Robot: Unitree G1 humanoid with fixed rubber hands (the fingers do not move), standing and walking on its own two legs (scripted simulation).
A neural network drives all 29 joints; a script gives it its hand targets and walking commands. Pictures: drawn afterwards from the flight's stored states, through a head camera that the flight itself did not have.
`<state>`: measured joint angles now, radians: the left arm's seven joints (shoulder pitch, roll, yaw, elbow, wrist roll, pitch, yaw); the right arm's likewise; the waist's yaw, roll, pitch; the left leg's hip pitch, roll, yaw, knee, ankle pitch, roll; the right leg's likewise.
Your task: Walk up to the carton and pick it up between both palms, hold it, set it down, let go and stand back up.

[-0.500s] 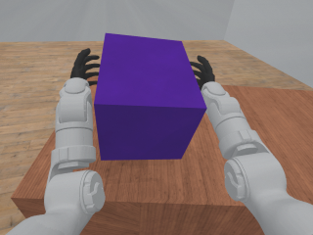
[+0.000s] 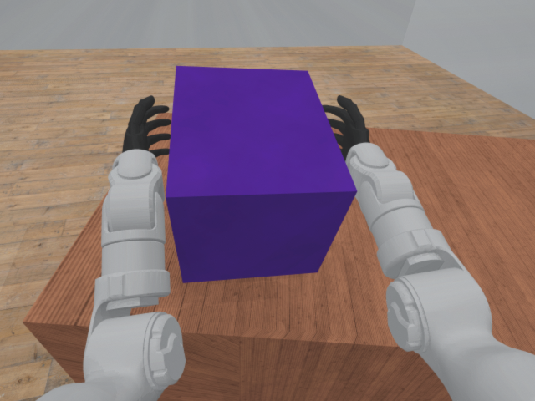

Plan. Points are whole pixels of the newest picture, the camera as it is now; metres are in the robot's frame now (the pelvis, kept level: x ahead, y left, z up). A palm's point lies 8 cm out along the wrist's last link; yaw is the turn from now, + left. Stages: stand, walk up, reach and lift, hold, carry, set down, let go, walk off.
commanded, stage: set down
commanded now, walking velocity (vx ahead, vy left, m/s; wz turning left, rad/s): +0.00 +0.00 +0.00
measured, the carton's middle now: (248, 171) +0.41 +0.04 +0.17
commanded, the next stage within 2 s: none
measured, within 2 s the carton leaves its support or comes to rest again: rests again in 1.56 s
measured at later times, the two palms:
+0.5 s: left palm (152, 172) +0.37 +0.18 +0.19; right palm (353, 157) +0.42 -0.12 +0.20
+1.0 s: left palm (158, 195) +0.37 +0.18 +0.15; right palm (348, 171) +0.43 -0.13 +0.17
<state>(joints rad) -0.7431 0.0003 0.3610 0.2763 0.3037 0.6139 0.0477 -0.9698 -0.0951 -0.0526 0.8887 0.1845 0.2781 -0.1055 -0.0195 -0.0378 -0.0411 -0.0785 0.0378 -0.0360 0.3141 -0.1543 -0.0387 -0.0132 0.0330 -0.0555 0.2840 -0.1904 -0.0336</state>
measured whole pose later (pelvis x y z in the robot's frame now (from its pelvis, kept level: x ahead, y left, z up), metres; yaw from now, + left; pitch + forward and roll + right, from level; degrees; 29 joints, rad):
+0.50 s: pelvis +0.00 -0.01 +0.00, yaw -1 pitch -3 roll +0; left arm -0.71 -0.04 0.36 0.36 0.30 0.54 0.11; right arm -1.01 -0.11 -0.10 1.05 0.12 0.18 -0.03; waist 0.03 -0.03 -0.05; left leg -0.11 0.05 -0.02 0.29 -0.14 -0.05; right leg -0.06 0.04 -0.04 0.29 -0.18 -0.04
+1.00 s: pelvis +0.00 -0.01 +0.00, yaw -2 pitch +0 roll +0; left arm -0.66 -0.10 0.39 0.41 0.33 0.47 0.14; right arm -1.00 -0.12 -0.16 1.18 0.02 0.08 0.05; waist 0.06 -0.03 -0.07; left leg -0.16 0.05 -0.01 0.28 -0.13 -0.06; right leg -0.12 0.05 -0.03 0.30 -0.18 -0.05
